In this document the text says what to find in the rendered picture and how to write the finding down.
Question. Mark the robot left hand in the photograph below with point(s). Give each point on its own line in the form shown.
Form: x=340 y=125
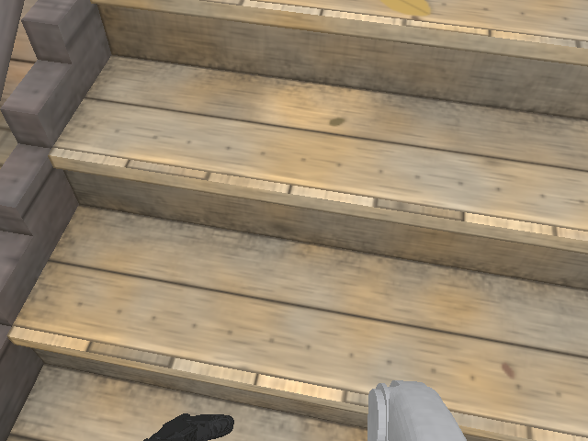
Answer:
x=202 y=427

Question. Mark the right robot thigh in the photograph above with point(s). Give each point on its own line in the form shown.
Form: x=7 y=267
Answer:
x=409 y=411

